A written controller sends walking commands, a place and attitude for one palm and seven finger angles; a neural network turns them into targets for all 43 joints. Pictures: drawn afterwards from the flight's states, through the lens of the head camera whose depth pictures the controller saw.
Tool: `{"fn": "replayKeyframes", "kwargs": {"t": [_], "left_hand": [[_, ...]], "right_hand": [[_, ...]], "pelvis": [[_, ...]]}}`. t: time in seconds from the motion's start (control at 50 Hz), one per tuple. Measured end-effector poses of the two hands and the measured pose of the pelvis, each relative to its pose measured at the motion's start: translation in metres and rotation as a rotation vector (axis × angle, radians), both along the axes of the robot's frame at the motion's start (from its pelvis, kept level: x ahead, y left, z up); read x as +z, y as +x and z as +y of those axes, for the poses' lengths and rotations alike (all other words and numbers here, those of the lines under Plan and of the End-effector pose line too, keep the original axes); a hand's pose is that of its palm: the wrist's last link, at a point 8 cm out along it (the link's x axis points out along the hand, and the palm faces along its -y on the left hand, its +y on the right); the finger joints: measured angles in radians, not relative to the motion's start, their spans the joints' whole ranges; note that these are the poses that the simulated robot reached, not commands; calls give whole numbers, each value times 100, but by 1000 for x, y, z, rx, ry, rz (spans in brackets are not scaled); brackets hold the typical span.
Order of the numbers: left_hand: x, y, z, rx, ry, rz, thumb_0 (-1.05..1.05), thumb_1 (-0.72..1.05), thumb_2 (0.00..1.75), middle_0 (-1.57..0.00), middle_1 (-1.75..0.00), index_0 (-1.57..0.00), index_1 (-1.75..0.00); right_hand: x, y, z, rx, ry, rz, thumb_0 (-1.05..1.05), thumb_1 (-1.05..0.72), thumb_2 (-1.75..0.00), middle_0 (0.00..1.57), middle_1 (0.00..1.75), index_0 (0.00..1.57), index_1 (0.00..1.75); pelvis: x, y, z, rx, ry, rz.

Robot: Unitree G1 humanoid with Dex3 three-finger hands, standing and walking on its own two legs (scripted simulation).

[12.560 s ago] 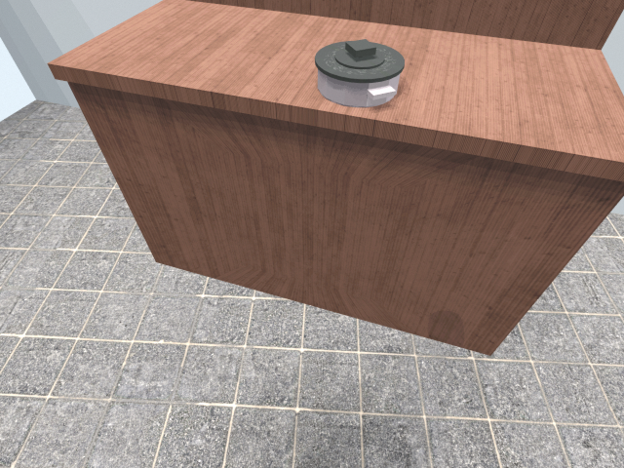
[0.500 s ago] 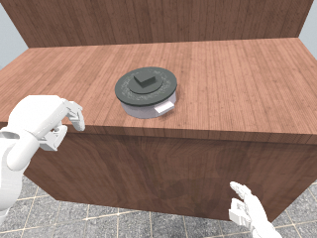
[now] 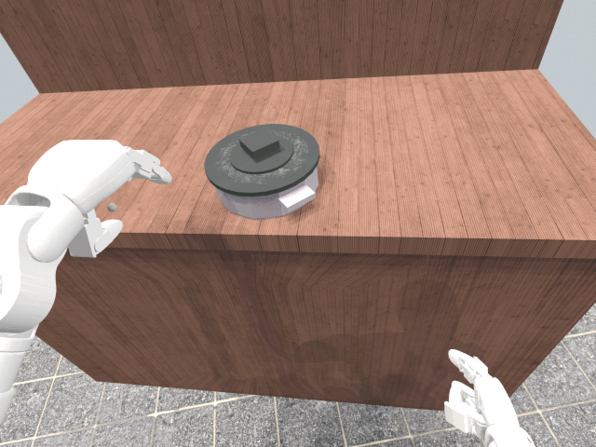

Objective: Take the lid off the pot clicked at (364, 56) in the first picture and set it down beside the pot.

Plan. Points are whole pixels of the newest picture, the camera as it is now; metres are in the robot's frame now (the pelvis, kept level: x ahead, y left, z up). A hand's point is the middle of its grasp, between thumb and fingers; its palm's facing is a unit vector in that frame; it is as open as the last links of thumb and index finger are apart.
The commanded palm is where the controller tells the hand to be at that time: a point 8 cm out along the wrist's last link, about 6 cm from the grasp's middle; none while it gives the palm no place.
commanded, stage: move the open hand above the knob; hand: left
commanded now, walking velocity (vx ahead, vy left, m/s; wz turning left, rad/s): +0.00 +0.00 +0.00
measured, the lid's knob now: (259, 143) +0.52 +0.13 +0.16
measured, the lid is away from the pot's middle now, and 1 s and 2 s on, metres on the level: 0.00 0.00 0.00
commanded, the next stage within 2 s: none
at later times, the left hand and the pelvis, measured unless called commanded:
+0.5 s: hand (151, 173) +0.37 +0.22 +0.22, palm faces -0.07 -0.02 -1.00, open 10.0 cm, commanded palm +0.33 +0.21 +0.29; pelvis +0.01 +0.00 +0.00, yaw +0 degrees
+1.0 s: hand (196, 145) +0.42 +0.18 +0.22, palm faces -0.09 -0.04 -1.00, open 10.0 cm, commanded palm +0.39 +0.18 +0.29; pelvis +0.03 +0.00 +0.00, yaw +0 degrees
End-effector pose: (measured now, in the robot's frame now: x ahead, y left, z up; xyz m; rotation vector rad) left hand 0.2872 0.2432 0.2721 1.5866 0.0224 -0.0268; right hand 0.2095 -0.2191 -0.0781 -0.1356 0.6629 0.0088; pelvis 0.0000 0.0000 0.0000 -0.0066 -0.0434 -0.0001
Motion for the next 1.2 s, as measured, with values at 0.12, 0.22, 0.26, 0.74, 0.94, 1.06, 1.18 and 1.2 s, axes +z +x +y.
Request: {"fn": "replayKeyframes", "kwargs": {"t": [0.12, 0.22, 0.26, 0.74, 0.94, 1.06, 1.18, 1.2], "left_hand": [[7, 11, 2, 20, -4, -4, 0, -39, 170, -89, -9, -89, -9], [4, 22, -1, 24, -15, 18, 0, -39, 169, -88, -9, -89, -9], [3, 26, -4, 15, -14, 24, 0, -38, 168, -88, -9, -89, -9], [6, 84, -39, -22, -55, 41, 0, -38, 168, -88, -8, -88, -9], [8, 108, -56, -23, -59, 48, 0, -38, 168, -88, -8, -88, -9], [9, 123, -70, -34, -58, 57, 0, -38, 168, -88, -8, -88, -9], [9, 141, -77, -7, -64, 84, 0, -38, 168, -88, -8, -88, -9], [8, 144, -78, -3, -62, 92, 0, -38, 168, -88, -8, -88, -9]], "right_hand": [[-1, 3, 5, 9, 15, 3, 1, -91, -90, 20, 29, 20, 30], [-2, 6, 9, 18, 19, 12, 1, -91, -90, 20, 30, 20, 30], [-3, 7, 9, 19, 17, 16, 1, -91, -90, 20, 30, 20, 30], [-10, 10, 5, -7, 27, 85, 1, -91, -90, 20, 29, 20, 30], [-13, 10, 4, -19, 34, 102, 1, -91, -90, 19, 29, 20, 30], [-15, 7, 0, -33, 37, 114, 1, -91, -90, 20, 29, 20, 30], [-18, 0, -8, -59, 33, 137, 1, -91, -90, 20, 29, 20, 30], [-18, -2, -10, -64, 30, 142, 1, -91, -90, 20, 29, 20, 30]], "pelvis": [[0, 2, 0, 0, 2, 6], [0, 4, 1, 4, 2, 10], [-1, 5, 1, 5, 3, 11], [0, 21, 5, -2, 10, 33], [0, 25, 3, -3, 14, 41], [0, 28, 1, -4, 16, 46], [1, 32, -1, -7, 17, 52], [1, 32, -2, -8, 18, 53]]}}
